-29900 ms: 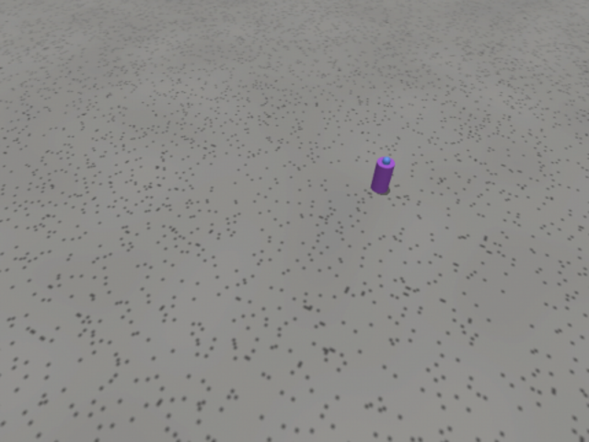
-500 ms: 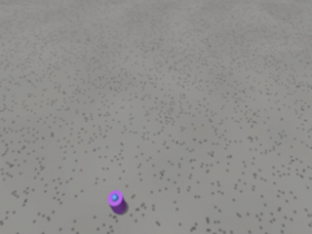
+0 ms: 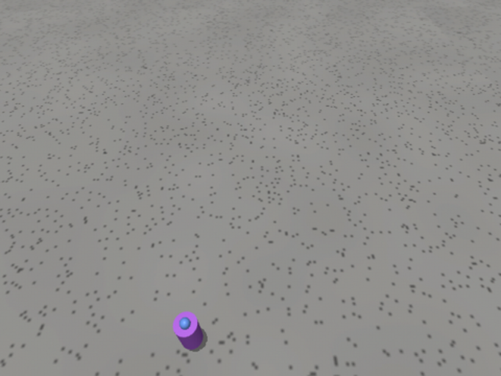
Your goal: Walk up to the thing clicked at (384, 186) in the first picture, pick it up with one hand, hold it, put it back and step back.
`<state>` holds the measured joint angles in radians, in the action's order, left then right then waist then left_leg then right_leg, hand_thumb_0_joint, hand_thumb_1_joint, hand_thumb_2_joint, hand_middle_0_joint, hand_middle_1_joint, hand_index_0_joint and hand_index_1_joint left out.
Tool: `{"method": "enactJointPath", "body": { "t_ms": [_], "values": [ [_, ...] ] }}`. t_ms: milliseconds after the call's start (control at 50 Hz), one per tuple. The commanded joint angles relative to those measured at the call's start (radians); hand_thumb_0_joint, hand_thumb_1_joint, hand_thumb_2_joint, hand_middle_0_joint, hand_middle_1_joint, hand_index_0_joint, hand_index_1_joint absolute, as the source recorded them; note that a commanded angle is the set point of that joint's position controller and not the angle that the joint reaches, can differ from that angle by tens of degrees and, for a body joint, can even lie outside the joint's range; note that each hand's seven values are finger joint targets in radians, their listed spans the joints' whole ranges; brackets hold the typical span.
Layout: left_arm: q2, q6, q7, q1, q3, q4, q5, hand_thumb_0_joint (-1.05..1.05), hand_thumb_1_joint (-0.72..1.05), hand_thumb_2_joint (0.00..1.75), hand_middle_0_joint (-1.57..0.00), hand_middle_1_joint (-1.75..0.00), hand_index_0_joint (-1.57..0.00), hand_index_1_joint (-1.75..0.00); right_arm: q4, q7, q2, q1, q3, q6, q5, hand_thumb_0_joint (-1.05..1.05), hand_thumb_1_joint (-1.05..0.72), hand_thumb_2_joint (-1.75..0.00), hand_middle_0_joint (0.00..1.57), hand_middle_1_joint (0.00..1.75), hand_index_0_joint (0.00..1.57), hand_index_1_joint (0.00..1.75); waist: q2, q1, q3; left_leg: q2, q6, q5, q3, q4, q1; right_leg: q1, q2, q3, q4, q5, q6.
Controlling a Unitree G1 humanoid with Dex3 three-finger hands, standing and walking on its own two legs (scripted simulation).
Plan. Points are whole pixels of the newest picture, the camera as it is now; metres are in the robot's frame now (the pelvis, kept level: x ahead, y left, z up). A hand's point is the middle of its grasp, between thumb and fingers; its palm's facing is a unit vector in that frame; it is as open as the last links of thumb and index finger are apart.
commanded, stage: stand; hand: left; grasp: from the side
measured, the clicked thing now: (188, 330) +0.39 +0.23 -0.69
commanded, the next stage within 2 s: step back in 0.32 s
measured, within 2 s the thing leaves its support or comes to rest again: neither
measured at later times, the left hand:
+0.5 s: hand out of the picture +0.05 +0.27 -0.17, palm faces +0.02 -0.93 -0.37, open 7.4 cm
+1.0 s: hand out of the picture +0.03 +0.31 -0.18, palm faces -0.07 -0.92 -0.39, open 7.4 cm
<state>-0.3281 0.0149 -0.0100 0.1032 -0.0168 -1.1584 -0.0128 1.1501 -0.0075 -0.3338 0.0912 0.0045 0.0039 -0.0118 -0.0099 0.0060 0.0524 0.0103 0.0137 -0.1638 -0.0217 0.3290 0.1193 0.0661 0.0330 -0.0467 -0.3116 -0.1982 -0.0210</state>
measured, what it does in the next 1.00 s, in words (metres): walks backwards: left foot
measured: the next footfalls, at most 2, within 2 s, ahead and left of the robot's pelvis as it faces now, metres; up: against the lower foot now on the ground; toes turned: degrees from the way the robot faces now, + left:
left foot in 0.60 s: -0.02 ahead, +0.13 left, +0.00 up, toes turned -1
right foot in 1.02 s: -0.06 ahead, -0.06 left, +0.00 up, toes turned +1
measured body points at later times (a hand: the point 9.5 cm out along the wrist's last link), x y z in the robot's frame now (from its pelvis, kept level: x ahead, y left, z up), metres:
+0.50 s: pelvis -0.03 +0.01 -0.01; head +0.02 +0.01 +0.43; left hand +0.05 +0.32 -0.14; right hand +0.05 -0.31 -0.14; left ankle +0.00 +0.12 -0.74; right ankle -0.02 -0.13 -0.75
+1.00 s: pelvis -0.10 +0.05 -0.03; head -0.03 +0.05 +0.42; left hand +0.03 +0.35 -0.15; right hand -0.01 -0.26 -0.15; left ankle -0.06 +0.13 -0.75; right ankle -0.11 -0.07 -0.74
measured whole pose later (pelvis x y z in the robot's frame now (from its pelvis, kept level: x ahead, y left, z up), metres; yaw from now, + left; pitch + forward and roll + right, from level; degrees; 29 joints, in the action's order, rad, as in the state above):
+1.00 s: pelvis -0.10 +0.05 -0.03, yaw -3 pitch -2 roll +1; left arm -0.37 -0.04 -0.02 0.10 -0.07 -0.89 -0.01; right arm 0.87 -0.02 -0.34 0.12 0.05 -0.04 -0.01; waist 0.02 -0.03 0.20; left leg -0.05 -0.08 -0.30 0.07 0.64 0.31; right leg 0.29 -0.03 0.08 -0.73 -0.41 0.01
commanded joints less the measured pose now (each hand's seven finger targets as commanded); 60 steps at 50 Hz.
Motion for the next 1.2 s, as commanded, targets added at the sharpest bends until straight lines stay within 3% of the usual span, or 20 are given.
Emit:
{"method": "enactJointPath", "body": {
  "t_ms": [0, 280, 300, 380, 460, 500, 560, 600, 620, 640, 740, 880, 940, 980, 1020, 1040, 1060, 1080, 1120, 1180],
  "values": [
    [-0.207, 0.018, -0.010, -0.028, -0.033, 0.058, -0.002, 0.00, 0.90, 0.90, -0.20, -0.30, -0.20, -0.30, -0.053, -0.010, -0.210, -0.030, 0.036, 0.021, -0.001, 0.00, -0.90, -0.90, 0.20, 0.30, 0.20, 0.30, 0.001, -0.002, -0.086, 0.115, -0.032, 0.214, -0.080, -0.027, -0.023, -0.018, 0.113, 0.084, 0.046, 0.190, 0.021],
    [-0.217, 0.016, -0.005, -0.030, -0.036, 0.067, -0.003, 0.00, 0.90, 0.90, -0.20, -0.30, -0.20, -0.30, -0.058, -0.006, -0.204, -0.030, 0.035, 0.020, -0.003, 0.00, -0.90, -0.90, 0.20, 0.30, 0.20, 0.30, 0.000, -0.008, -0.052, 0.110, -0.027, 0.098, -0.088, -0.058, 0.006, 0.018, 0.108, 0.087, 0.062, 0.065, 0.029],
    [-0.283, 0.007, -0.008, -0.028, -0.089, 0.084, 0.015, 0.00, 0.90, 0.90, -0.20, -0.30, -0.20, -0.30, -0.080, 0.002, -0.255, -0.054, 0.055, -0.001, 0.000, 0.00, -0.90, -0.90, 0.20, 0.30, 0.20, 0.30, 0.008, -0.005, 0.076, 0.083, -0.059, 0.213, -0.089, 0.051, 0.111, 0.097, 0.094, 0.098, -0.023, 0.198, 0.041],
    [-0.274, -0.002, -0.012, -0.002, -0.102, 0.139, 0.016, 0.00, 0.90, 0.90, -0.20, -0.30, -0.20, -0.30, -0.126, 0.007, -0.221, -0.002, 0.061, -0.013, 0.014, 0.00, -0.90, -0.90, 0.20, 0.30, 0.20, 0.30, 0.049, -0.016, -0.062, 0.052, -0.071, 0.245, -0.047, 0.197, 0.084, 0.068, 0.132, 0.126, -0.065, 0.280, 0.104],
    [-0.307, -0.014, -0.016, -0.092, -0.116, 0.232, -0.009, 0.00, 0.90, 0.90, -0.20, -0.30, -0.20, -0.30, -0.162, 0.013, -0.216, 0.053, 0.082, -0.045, 0.005, 0.00, -0.90, -0.90, 0.20, 0.30, 0.20, 0.30, 0.178, -0.027, -0.099, -0.057, -0.055, -0.264, 0.001, 0.508, 0.125, 0.168, 0.313, 0.263, -0.044, 0.284, 0.253],
    [-0.315, -0.017, -0.019, -0.151, -0.120, 0.275, -0.016, 0.00, 0.90, 0.90, -0.20, -0.30, -0.20, -0.30, -0.174, 0.018, -0.219, 0.120, 0.086, -0.054, 0.007, 0.00, -0.90, -0.90, 0.20, 0.30, 0.20, 0.30, 0.210, -0.063, -0.092, -0.018, -0.073, -0.322, -0.051, 0.554, 0.121, 0.236, 0.348, 0.260, -0.068, 0.274, 0.260],
    [-0.277, -0.028, -0.018, -0.163, -0.101, 0.306, -0.010, 0.00, 0.90, 0.90, -0.20, -0.30, -0.20, -0.30, -0.189, 0.020, -0.222, 0.143, 0.092, -0.039, 0.007, 0.00, -0.90, -0.90, 0.20, 0.30, 0.20, 0.30, 0.142, -0.061, -0.094, 0.014, -0.077, -0.014, -0.034, 0.290, 0.108, 0.206, 0.209, 0.138, -0.260, 0.220, 0.150],
    [-0.197, -0.044, -0.020, -0.110, -0.091, 0.318, 0.013, 0.00, 0.90, 0.90, -0.20, -0.30, -0.20, -0.30, -0.223, 0.008, -0.322, 0.087, 0.118, -0.023, -0.015, 0.00, -0.90, -0.90, 0.20, 0.30, 0.20, 0.30, -0.187, -0.035, -0.060, 0.207, -0.129, 0.507, -0.343, 0.052, 0.061, 0.342, -0.094, 0.068, -0.563, -0.157, 0.051],
    [-0.197, -0.057, -0.026, -0.079, -0.092, 0.313, 0.009, 0.00, 0.90, 0.90, -0.20, -0.30, -0.20, -0.30, -0.231, 0.002, -0.330, 0.113, 0.123, -0.017, -0.026, 0.00, -0.90, -0.90, 0.20, 0.30, 0.20, 0.30, -0.148, -0.030, -0.072, 0.255, -0.157, 0.587, -0.397, 0.065, -0.005, 0.411, -0.121, 0.164, -0.661, -0.415, 0.055],
    [-0.196, -0.060, -0.032, -0.041, -0.087, 0.313, 0.008, 0.00, 0.90, 0.90, -0.20, -0.30, -0.20, -0.30, -0.244, -0.004, -0.337, 0.105, 0.123, -0.013, -0.020, 0.00, -0.90, -0.90, 0.20, 0.30, 0.20, 0.30, -0.130, -0.022, -0.090, 0.271, -0.176, 0.723, -0.364, 0.112, -0.042, 0.436, -0.123, 0.196, -0.739, -0.441, 0.058],
    [-0.223, -0.061, -0.036, 0.021, -0.092, 0.308, 0.015, 0.00, 0.90, 0.90, -0.20, -0.30, -0.20, -0.30, -0.307, -0.032, -0.256, 0.001, 0.112, -0.014, -0.016, 0.00, -0.90, -0.90, 0.20, 0.30, 0.20, 0.30, -0.147, 0.013, -0.133, 0.182, -0.140, 0.569, -0.222, 0.154, -0.112, 0.460, -0.109, 0.238, -0.809, -0.269, 0.048],
    [-0.216, -0.041, -0.029, -0.017, -0.099, 0.356, 0.000, 0.00, 0.90, 0.90, -0.20, -0.30, -0.20, -0.30, -0.324, -0.036, -0.258, 0.104, 0.121, -0.019, -0.009, 0.00, -0.90, -0.90, 0.20, 0.30, 0.20, 0.30, -0.095, -0.062, -0.107, 0.202, -0.177, 0.559, -0.217, 0.185, -0.173, 0.406, -0.079, 0.165, -0.537, -0.271, 0.014],
    [-0.207, -0.031, -0.023, 0.038, -0.104, 0.341, -0.006, 0.00, 0.90, 0.90, -0.20, -0.30, -0.20, -0.30, -0.342, -0.029, -0.268, 0.057, 0.117, -0.025, -0.004, 0.00, -0.90, -0.90, 0.20, 0.30, 0.20, 0.30, -0.106, -0.036, -0.130, 0.208, -0.208, 0.423, -0.215, 0.212, -0.080, 0.273, -0.051, 0.104, -0.336, -0.200, 0.035],
    [-0.202, -0.025, -0.022, 0.094, -0.107, 0.319, -0.015, 0.00, 0.90, 0.90, -0.20, -0.30, -0.20, -0.30, -0.355, -0.025, -0.276, 0.007, 0.116, -0.030, 0.005, 0.00, -0.90, -0.90, 0.20, 0.30, 0.20, 0.30, -0.071, 0.004, -0.120, 0.189, -0.178, 0.262, -0.187, 0.246, 0.048, 0.130, -0.052, 0.083, -0.164, -0.012, 0.061],
    [-0.270, -0.015, -0.019, 0.099, -0.122, 0.329, -0.027, 0.00, 0.90, 0.90, -0.20, -0.30, -0.20, -0.30, -0.365, -0.020, -0.243, 0.003, 0.105, -0.028, 0.018, 0.00, -0.90, -0.90, 0.20, 0.30, 0.20, 0.30, 0.101, -0.001, -0.125, 0.077, -0.102, -0.013, -0.122, 0.357, 0.257, 0.024, 0.095, 0.309, -0.138, 0.179, 0.145],
    [-0.335, -0.020, -0.013, 0.053, -0.138, 0.347, -0.015, 0.00, 0.90, 0.90, -0.20, -0.30, -0.20, -0.30, -0.364, -0.018, -0.215, -0.012, 0.098, -0.032, 0.021, 0.00, -0.90, -0.90, 0.20, 0.30, 0.20, 0.30, 0.245, 0.013, -0.060, -0.088, -0.042, -0.246, -0.021, 0.537, 0.303, 0.132, 0.260, 0.507, -0.050, 0.210, 0.286],
    [-0.362, -0.015, -0.015, -0.007, -0.143, 0.393, -0.026, 0.00, 0.90, 0.90, -0.20, -0.30, -0.20, -0.30, -0.352, -0.023, -0.228, 0.004, 0.104, -0.041, 0.013, 0.00, -0.90, -0.90, 0.20, 0.30, 0.20, 0.30, 0.302, 0.022, -0.025, -0.112, -0.019, -0.462, -0.075, 0.770, 0.277, 0.250, 0.378, 0.636, -0.014, 0.255, 0.378],
    [-0.333, -0.010, -0.020, -0.032, -0.140, 0.417, -0.025, 0.00, 0.90, 0.90, -0.20, -0.30, -0.20, -0.30, -0.339, -0.021, -0.257, 0.053, 0.112, -0.040, 0.014, 0.00, -0.90, -0.90, 0.20, 0.30, 0.20, 0.30, 0.251, -0.006, -0.006, -0.074, -0.016, -0.468, -0.157, 0.846, 0.265, 0.280, 0.383, 0.638, -0.032, 0.318, 0.379],
    [-0.272, -0.010, -0.023, -0.035, -0.128, 0.426, -0.011, 0.00, 0.90, 0.90, -0.20, -0.30, -0.20, -0.30, -0.321, -0.013, -0.243, 0.066, 0.100, -0.035, 0.019, 0.00, -0.90, -0.90, 0.20, 0.30, 0.20, 0.30, 0.121, -0.011, -0.012, -0.135, -0.018, -0.384, -0.159, 0.885, 0.303, 0.229, 0.247, 0.398, -0.081, 0.407, 0.307],
    [-0.244, -0.018, -0.024, -0.011, -0.123, 0.433, -0.022, 0.00, 0.90, 0.90, -0.20, -0.30, -0.20, -0.30, -0.326, -0.019, -0.225, 0.090, 0.085, -0.026, 0.016, 0.00, -0.90, -0.90, 0.20, 0.30, 0.20, 0.30, 0.091, 0.008, -0.068, -0.144, 0.003, -0.339, -0.119, 0.814, 0.339, 0.112, 0.156, 0.293, -0.151, 0.442, 0.245]
  ]
}}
